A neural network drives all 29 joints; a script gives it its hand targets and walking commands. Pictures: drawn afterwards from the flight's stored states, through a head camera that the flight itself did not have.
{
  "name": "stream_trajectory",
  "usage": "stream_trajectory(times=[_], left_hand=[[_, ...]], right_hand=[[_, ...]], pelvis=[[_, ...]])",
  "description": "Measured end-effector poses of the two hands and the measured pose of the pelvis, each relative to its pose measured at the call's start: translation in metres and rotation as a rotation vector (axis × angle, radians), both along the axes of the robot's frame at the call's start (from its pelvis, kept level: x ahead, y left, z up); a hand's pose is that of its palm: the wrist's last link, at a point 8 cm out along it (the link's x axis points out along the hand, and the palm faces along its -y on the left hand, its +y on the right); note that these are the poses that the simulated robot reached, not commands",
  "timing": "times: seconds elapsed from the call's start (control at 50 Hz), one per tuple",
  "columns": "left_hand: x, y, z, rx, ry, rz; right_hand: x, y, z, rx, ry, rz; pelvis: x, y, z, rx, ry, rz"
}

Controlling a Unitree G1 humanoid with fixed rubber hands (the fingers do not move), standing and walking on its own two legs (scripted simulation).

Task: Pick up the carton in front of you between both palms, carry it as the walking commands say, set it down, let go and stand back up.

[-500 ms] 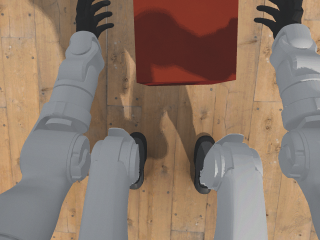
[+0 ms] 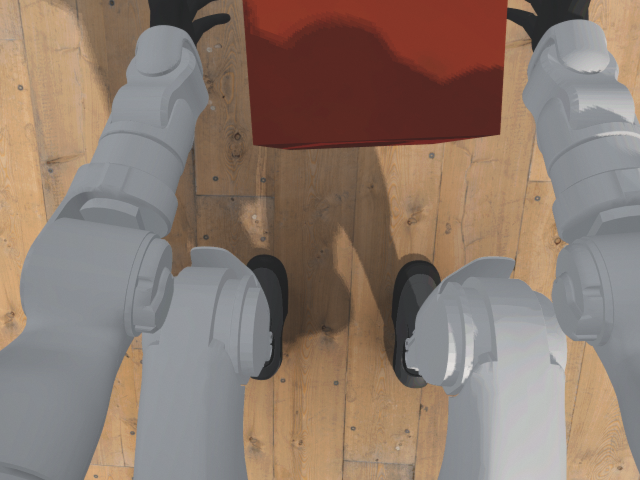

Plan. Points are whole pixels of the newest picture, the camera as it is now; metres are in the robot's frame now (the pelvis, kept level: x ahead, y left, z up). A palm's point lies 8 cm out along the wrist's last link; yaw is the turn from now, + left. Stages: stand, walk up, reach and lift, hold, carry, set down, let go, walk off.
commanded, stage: reach and lift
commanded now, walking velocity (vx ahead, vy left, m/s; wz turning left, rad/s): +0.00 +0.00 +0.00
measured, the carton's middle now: (364, 52) +0.53 -0.02 -0.24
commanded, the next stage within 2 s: none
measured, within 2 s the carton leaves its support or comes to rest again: leaves its support in 0.56 s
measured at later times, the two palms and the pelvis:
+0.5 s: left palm (203, 21) +0.54 +0.13 -0.17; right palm (533, 14) +0.54 -0.17 -0.17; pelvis -0.01 +0.00 +0.00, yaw +0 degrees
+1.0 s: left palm out of the picture +0.50 +0.12 +0.02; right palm out of the picture +0.48 -0.18 +0.02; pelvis -0.01 +0.01 +0.09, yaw -3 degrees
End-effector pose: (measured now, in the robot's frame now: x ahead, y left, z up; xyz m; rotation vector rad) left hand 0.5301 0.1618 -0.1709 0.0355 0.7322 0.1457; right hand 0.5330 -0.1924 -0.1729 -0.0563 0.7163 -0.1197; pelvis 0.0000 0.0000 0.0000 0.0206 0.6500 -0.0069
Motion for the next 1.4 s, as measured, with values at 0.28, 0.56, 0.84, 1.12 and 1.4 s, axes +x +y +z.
stream_trajectory(times=[0.28, 0.56, 0.84, 1.12, 1.4], left_hand=[[0.001, -0.028, 0.002, -0.018, -0.005, -0.035], [0.007, -0.028, 0.009, -0.013, 0.017, -0.008], [-0.017, -0.044, 0.133, -0.063, -0.056, -0.01], [-0.038, -0.034, 0.223, -0.053, -0.044, -0.008], [-0.055, -0.038, 0.306, -0.058, -0.05, -0.02]], right_hand=[[0.001, 0.023, 0.002, 0.016, 0.007, 0.028], [0.004, 0.024, 0.005, 0.014, 0.029, 0.025], [-0.033, 0.01, 0.136, 0.054, -0.042, -0.08], [-0.053, 0.019, 0.224, 0.05, -0.027, -0.069], [-0.077, 0.016, 0.304, 0.07, -0.034, -0.1]], pelvis=[[-0.005, 0.001, 0.01, -0.001, 0.016, 0.004], [-0.008, -0.001, -0.006, 0.004, -0.013, 0.0], [-0.003, 0.008, 0.037, -0.003, 0.04, -0.038], [-0.004, 0.012, 0.111, -0.003, 0.09, -0.044], [0.02, 0.012, 0.178, -0.008, 0.026, -0.052]])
